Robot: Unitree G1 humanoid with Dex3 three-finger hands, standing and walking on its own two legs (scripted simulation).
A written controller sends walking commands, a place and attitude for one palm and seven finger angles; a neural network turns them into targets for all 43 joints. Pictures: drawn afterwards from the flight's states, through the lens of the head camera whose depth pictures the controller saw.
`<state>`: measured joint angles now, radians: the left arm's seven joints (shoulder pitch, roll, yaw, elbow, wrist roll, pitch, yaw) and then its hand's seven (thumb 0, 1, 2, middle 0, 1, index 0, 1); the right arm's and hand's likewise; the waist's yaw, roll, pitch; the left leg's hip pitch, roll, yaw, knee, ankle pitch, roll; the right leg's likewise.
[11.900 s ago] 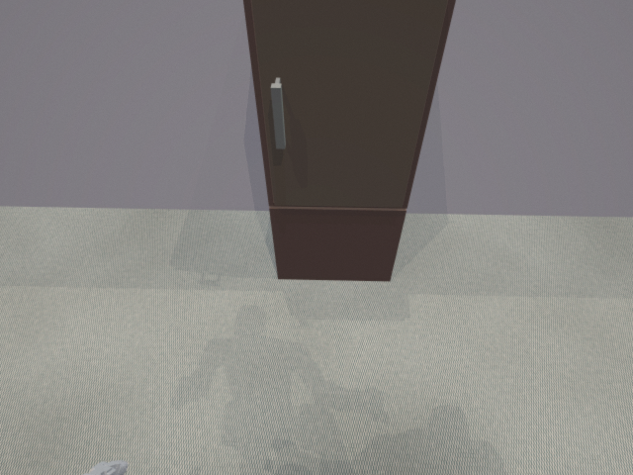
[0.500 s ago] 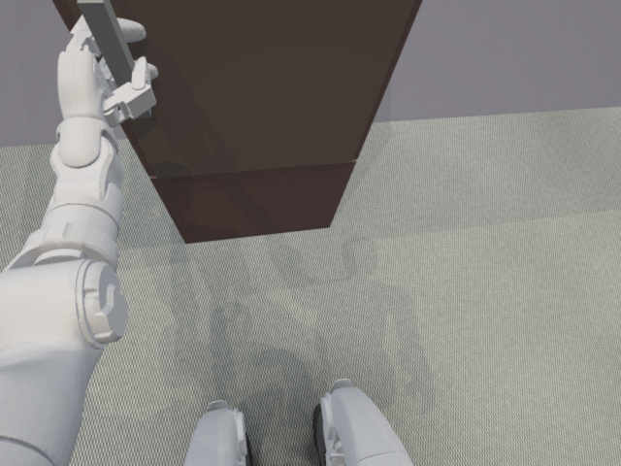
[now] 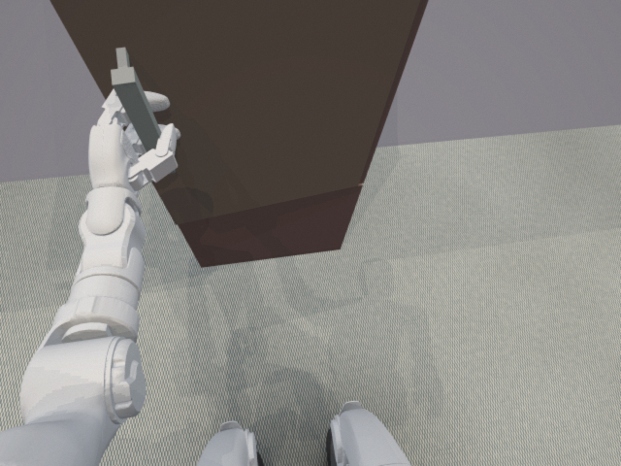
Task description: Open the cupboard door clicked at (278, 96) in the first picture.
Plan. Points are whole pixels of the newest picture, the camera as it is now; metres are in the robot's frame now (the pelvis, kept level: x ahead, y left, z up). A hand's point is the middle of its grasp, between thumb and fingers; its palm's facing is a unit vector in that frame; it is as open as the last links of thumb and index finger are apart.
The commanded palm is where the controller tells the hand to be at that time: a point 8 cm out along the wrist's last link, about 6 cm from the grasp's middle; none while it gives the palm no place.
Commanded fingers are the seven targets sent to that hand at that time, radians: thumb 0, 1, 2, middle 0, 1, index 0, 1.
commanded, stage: pull the door open along its arc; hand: left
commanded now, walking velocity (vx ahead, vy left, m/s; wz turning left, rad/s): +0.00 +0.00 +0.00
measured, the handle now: (146, 117) +0.55 +0.17 +0.06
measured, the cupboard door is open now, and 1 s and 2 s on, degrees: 7 42 45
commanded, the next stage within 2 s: open thumb and fingers to let go in 0.66 s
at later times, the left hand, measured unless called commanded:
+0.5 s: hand (259, 258) +0.35 +0.03 +0.06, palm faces +0.35 -0.94 -0.03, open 6.3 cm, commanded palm +0.27 +0.06 +0.05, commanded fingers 0.00 0.90 0.90 -0.40 -1.35 -0.40 -1.35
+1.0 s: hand (285, 273) +0.33 +0.00 +0.06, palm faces +0.42 -0.91 -0.06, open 7.1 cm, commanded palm +0.27 +0.04 +0.05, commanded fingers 0.00 -0.01 0.51 -0.34 -1.25 -0.34 -1.25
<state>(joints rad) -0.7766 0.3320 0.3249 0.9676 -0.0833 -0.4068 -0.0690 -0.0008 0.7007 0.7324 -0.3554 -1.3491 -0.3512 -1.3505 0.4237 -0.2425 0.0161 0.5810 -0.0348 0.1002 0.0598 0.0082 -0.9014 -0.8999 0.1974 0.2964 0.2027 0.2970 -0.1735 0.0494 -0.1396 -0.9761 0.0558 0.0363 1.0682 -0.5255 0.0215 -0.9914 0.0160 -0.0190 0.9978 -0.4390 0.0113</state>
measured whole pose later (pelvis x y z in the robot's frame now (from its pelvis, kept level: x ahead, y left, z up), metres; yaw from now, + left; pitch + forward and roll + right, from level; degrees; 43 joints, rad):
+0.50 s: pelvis +0.00 -0.03 +0.01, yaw +3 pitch +16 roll +0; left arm -0.17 -0.13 -0.20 0.39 0.12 -0.28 0.63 0.02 0.66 0.74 -0.32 -1.31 -0.34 -1.33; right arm 0.17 -0.15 -0.01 0.57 -0.10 0.01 0.07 0.01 -0.90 -0.90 0.19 0.30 0.20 0.30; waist -0.03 0.03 -0.16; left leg -0.78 0.04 0.00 1.01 -0.51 -0.02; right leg -0.81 0.00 -0.05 0.99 -0.47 -0.03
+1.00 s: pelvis -0.01 -0.07 +0.01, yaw +7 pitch +15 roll +2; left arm -0.15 -0.13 -0.20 0.39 0.08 -0.28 0.63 0.01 0.48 0.72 -0.35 -1.29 -0.37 -1.31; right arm 0.16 -0.20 -0.03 0.63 -0.09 -0.03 0.03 0.02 -0.90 -0.90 0.19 0.30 0.20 0.30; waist -0.02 0.04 -0.15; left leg -0.77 0.02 -0.05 0.97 -0.46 -0.06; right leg -0.81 -0.02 -0.11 1.02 -0.48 -0.09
